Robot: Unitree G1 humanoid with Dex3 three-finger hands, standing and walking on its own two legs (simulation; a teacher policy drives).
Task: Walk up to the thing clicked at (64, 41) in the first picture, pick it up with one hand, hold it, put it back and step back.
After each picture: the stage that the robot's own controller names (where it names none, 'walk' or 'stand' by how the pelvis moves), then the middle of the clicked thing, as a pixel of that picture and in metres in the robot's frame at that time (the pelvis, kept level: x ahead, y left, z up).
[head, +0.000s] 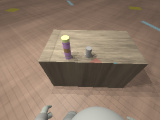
stand; (66, 48) +0.62 +0.25 -0.01
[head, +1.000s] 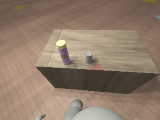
walk; (64, 54) +0.51 +0.27 -0.01
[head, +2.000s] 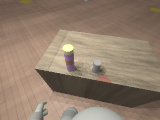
stand; (69, 59) +0.43 +0.19 +0.02
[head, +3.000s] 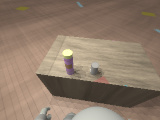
stand; (69, 63) +0.44 +0.19 -0.01
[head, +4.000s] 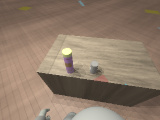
stand; (68, 62) +0.45 +0.20 -0.02
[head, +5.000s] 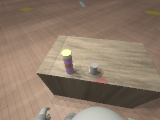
stand; (68, 63) +0.44 +0.20 -0.02
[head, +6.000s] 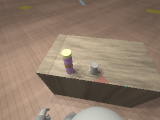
stand; (68, 63) +0.44 +0.20 -0.02
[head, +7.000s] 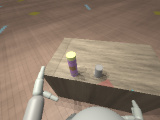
rise first; (72, 65) +0.43 +0.18 -0.01
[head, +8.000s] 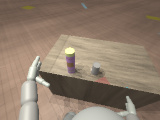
go down; (70, 62) +0.46 +0.17 +0.00
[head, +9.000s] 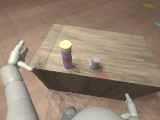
go down; (66, 56) +0.45 +0.17 +0.03
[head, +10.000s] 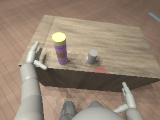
close in; (61, 51) +0.46 +0.18 +0.06
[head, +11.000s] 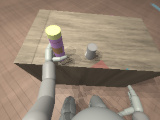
close; (57, 46) +0.47 +0.18 +0.08
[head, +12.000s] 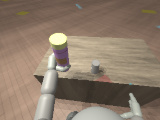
lift; (62, 56) +0.34 +0.17 +0.21
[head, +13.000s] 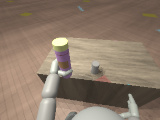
hold; (64, 60) +0.32 +0.17 +0.18
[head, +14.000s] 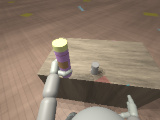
hold; (63, 61) +0.32 +0.17 +0.17
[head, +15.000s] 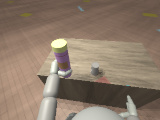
hold; (63, 61) +0.33 +0.17 +0.17
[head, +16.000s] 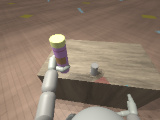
crouch; (61, 57) +0.34 +0.18 +0.19
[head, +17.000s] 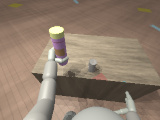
lower; (60, 49) +0.42 +0.19 +0.17
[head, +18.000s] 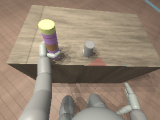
lower; (51, 43) +0.48 +0.20 +0.09
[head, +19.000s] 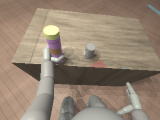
lower; (55, 47) +0.46 +0.19 +0.08
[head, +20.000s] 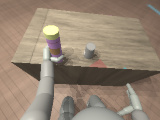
lower; (55, 47) +0.46 +0.19 +0.08
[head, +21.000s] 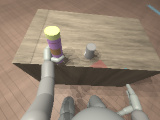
lower; (56, 48) +0.46 +0.19 +0.08
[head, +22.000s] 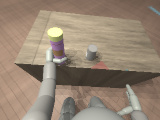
open; (58, 49) +0.45 +0.18 +0.08
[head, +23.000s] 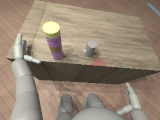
rise; (55, 45) +0.46 +0.19 +0.08
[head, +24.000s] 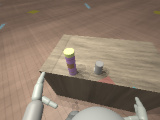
sink last; (71, 63) +0.42 +0.18 +0.03
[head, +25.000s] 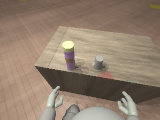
stand; (69, 57) +0.44 +0.18 +0.05
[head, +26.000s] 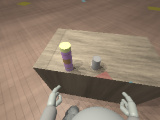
stand; (67, 58) +0.43 +0.19 +0.06
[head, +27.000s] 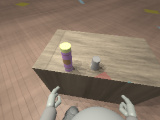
stand; (67, 58) +0.44 +0.19 +0.05
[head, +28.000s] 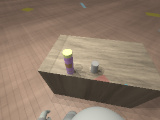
stand; (69, 63) +0.45 +0.19 -0.01
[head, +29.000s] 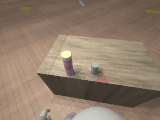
stand; (68, 64) +0.43 +0.19 -0.02
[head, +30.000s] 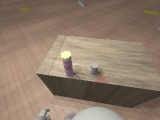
stand; (68, 65) +0.42 +0.20 -0.02
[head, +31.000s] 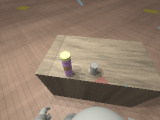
walk; (67, 65) +0.41 +0.20 -0.02
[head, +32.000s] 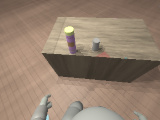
walk; (71, 41) +0.60 +0.20 +0.00
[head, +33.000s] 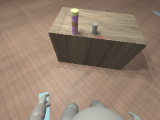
walk; (74, 23) +0.89 +0.20 +0.00
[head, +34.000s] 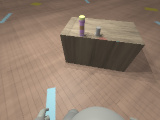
stand; (81, 26) +1.06 +0.18 +0.00
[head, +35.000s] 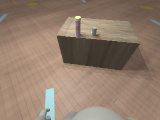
stand; (78, 27) +1.06 +0.20 -0.02
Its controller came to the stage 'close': yes
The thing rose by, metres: 0.20
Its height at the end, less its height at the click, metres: +0.00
